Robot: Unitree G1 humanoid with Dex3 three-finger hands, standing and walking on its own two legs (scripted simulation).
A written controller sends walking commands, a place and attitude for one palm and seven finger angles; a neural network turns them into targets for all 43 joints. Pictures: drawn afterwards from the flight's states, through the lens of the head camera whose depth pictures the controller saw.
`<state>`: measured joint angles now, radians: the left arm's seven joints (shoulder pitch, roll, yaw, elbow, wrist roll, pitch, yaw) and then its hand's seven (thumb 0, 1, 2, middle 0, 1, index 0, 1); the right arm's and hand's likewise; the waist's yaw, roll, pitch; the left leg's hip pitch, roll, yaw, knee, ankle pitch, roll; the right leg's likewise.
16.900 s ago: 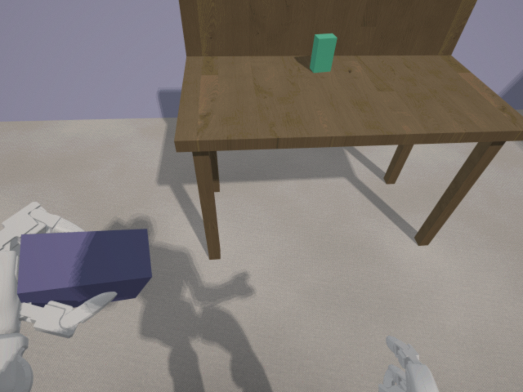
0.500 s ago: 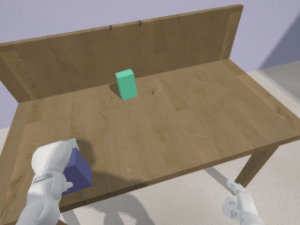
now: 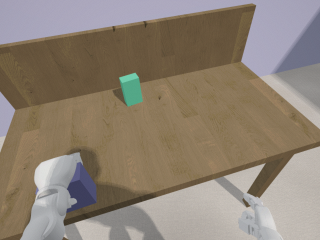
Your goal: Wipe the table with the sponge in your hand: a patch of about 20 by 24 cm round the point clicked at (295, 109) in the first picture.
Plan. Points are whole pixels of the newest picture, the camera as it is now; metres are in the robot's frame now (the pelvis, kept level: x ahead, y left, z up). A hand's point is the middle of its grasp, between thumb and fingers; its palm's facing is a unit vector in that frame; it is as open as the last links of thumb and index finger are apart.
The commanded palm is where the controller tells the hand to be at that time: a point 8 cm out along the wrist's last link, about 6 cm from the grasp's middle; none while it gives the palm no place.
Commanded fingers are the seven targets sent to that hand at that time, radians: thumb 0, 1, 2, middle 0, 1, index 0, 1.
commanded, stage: lower the sponge onto the table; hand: left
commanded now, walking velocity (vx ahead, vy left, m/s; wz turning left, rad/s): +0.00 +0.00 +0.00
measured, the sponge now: (72, 192) +0.22 +0.29 -0.03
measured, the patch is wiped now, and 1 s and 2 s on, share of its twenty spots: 0.00 0.20 0.35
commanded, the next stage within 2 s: wipe forward along the first lane in 0.46 s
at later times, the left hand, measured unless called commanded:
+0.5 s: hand (71, 181) +0.24 +0.29 +0.01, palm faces -0.08 -0.07 -0.99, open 9.6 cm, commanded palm +0.22 +0.28 +0.06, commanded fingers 0.00 0.10 1.30 -1.20 -1.60 -1.20 -1.60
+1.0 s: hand (72, 164) +0.29 +0.31 +0.00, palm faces -0.11 -0.03 -0.99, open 9.6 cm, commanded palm +0.27 +0.30 +0.04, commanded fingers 0.00 0.10 1.30 -1.20 -1.60 -1.20 -1.60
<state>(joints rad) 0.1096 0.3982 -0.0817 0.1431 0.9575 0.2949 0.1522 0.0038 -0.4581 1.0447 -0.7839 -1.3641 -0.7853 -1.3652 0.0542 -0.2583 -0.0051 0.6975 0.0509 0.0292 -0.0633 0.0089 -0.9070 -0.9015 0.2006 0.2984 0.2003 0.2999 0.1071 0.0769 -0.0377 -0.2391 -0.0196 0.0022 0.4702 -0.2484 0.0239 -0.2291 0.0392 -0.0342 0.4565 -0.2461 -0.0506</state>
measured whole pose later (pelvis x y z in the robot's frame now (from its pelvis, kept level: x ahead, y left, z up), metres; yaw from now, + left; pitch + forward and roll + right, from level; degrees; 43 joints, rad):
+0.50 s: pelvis +0.00 +0.00 +0.00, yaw +0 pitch +2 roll +0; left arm 0.04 0.37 -0.10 0.25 0.98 0.30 0.21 0.00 -0.46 1.05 -0.78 -1.37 -0.79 -1.37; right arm 0.07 -0.25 -0.01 0.71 0.06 0.03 -0.06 0.01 -0.91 -0.90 0.20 0.30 0.20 0.30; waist 0.10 0.07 -0.06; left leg -0.29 -0.02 0.00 0.51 -0.26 0.02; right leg -0.28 0.04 -0.04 0.50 -0.26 -0.05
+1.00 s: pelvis +0.00 +0.00 -0.01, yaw +1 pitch +7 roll +0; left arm -0.18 0.42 -0.05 0.50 0.99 0.26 0.21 0.01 -0.46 1.05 -0.79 -1.37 -0.79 -1.37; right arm 0.14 -0.27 -0.02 0.71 0.08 0.07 -0.07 0.01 -0.91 -0.90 0.20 0.30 0.20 0.30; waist 0.06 0.06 -0.09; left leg -0.41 -0.02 -0.01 0.58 -0.28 0.02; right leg -0.39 0.04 -0.05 0.56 -0.28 -0.05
